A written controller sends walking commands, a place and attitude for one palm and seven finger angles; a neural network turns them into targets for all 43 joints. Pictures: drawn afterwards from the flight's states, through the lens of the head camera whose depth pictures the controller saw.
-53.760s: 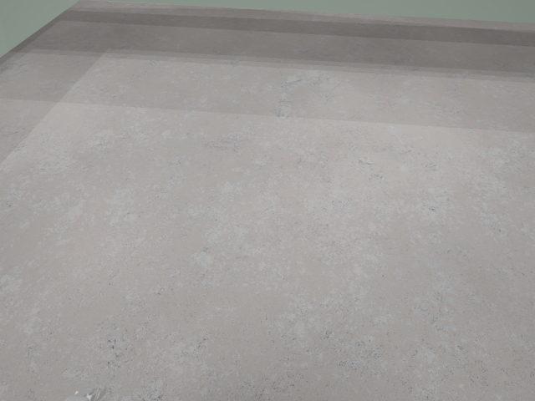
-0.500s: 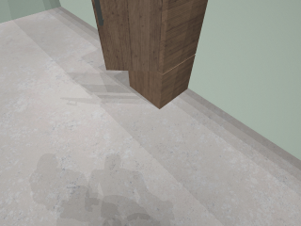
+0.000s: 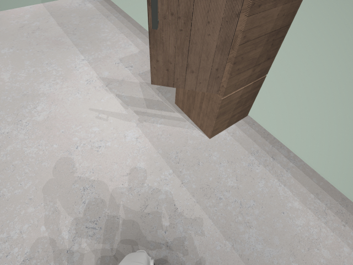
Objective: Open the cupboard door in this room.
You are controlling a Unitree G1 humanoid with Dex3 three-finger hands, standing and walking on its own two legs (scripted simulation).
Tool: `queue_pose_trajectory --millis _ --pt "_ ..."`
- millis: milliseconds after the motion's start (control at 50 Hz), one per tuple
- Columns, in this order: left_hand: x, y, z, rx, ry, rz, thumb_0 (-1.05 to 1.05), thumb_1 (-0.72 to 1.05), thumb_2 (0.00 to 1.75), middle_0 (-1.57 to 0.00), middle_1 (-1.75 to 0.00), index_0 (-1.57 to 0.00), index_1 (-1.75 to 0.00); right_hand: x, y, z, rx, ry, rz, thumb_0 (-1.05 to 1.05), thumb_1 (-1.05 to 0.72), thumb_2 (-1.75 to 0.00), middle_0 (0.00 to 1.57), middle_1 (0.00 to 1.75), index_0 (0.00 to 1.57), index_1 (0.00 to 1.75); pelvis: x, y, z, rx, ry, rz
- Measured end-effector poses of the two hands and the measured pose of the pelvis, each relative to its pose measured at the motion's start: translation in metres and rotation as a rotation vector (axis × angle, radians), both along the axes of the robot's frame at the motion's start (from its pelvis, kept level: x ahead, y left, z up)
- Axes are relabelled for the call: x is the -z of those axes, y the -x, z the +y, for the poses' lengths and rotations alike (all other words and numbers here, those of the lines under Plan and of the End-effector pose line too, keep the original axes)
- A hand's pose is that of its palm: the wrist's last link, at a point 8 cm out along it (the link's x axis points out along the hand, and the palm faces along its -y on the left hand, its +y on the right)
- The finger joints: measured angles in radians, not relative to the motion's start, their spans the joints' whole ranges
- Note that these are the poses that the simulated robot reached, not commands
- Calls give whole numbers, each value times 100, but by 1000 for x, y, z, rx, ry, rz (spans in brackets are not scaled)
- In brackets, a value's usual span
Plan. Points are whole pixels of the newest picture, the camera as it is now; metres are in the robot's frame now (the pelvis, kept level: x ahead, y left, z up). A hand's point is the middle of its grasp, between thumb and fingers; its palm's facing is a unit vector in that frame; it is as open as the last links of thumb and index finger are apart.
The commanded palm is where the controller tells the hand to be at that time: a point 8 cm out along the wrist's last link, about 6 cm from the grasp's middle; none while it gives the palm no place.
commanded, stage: take the last steps up to it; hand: left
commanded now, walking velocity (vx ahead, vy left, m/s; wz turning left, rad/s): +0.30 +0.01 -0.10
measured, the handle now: (155, 6) +0.98 +0.18 +0.10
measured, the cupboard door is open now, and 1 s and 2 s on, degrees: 45 45 45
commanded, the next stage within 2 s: come to a stop and stand still in 0.82 s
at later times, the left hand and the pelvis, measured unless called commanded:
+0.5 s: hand (132, 193) +0.31 +0.15 -0.13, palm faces -0.05 -0.98 -0.19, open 7.4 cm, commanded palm none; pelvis +0.17 -0.01 +0.01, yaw -2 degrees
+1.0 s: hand (116, 183) +0.34 +0.21 -0.16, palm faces +0.02 -0.99 -0.15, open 7.4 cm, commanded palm none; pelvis +0.35 +0.04 +0.02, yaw -3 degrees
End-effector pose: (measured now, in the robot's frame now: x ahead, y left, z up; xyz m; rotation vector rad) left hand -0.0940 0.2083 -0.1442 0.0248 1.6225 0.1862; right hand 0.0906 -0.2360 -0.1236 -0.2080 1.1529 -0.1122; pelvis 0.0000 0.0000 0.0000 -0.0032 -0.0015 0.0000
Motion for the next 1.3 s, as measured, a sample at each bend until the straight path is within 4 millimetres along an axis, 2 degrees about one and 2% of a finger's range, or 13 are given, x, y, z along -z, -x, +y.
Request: queue_pose_trajectory --millis 80,200,320,420,480,540,660,780,860,980,1100,1200,1300 --pt "-4 -63 27 49 -28 -73 1 91 90 -20 -30 -20 -30 -6 -13 23 45 -17 -11 0 -92 -89 20 29 20 30 -9 -22 11 29 -8 2" --pt "-25 -190 44 125 -62 -306 1 91 90 -19 -30 -19 -30 -13 -9 21 112 -6 47 -1 -95 -89 20 30 21 30 -23 -60 20 46 -20 11" --pt "-42 -307 32 208 -70 -479 1 91 90 -19 -30 -19 -30 -4 12 22 175 -47 198 0 -93 -89 20 29 20 30 -24 -104 13 48 -35 5" --pt "-42 -381 7 272 -77 -559 1 91 90 -19 -30 -19 -30 13 20 20 231 -93 321 1 -92 -89 20 29 20 30 -12 -148 -5 56 -40 -4" --pt "-40 -396 -3 256 -73 -569 0 91 90 -19 -30 -19 -30 14 7 15 235 -104 373 1 -92 -89 20 29 20 30 -11 -167 -11 45 -20 -15" --pt "-37 -387 -8 217 -62 -506 0 90 90 -20 -30 -20 -30 7 -29 7 224 -91 353 1 -91 -89 20 29 20 30 -18 -188 -14 39 -9 -11" --pt "-33 -366 18 131 -97 -366 -2 95 90 -20 -30 -20 -30 -6 -133 0 159 -61 217 1 -91 -89 20 29 20 29 -26 -231 -10 22 1 7" --pt "-15 -339 36 70 -51 -169 -1 93 90 -20 -30 -20 -30 -13 -249 10 72 -9 62 1 -93 -89 20 29 20 29 -18 -282 14 25 13 -4" --pt "1 -345 49 72 -19 -71 0 92 90 -20 -30 -20 -30 -11 -304 24 53 29 -42 1 -92 -89 20 29 20 29 -5 -312 33 48 11 -13" --pt "-8 -419 56 100 -20 -167 1 91 90 -20 -30 -19 -30 -16 -313 46 80 14 0 0 -92 -89 20 29 20 30 -18 -341 42 55 0 -5" --pt "-16 -491 54 134 -51 -272 2 93 90 -20 -30 -19 -30 -11 -303 42 120 13 117 0 -95 -89 20 30 21 30 -22 -365 37 46 1 0" --pt "-18 -529 49 171 -94 -314 1 93 90 -20 -30 -19 -30 4 -296 30 167 -20 185 1 -93 -89 20 30 21 30 -14 -380 20 50 -18 3" --pt "-23 -548 39 200 -119 -336 1 92 90 -20 -30 -19 -30 13 -294 16 201 -40 229 1 -92 -89 20 29 21 30 -12 -385 11 40 -12 11"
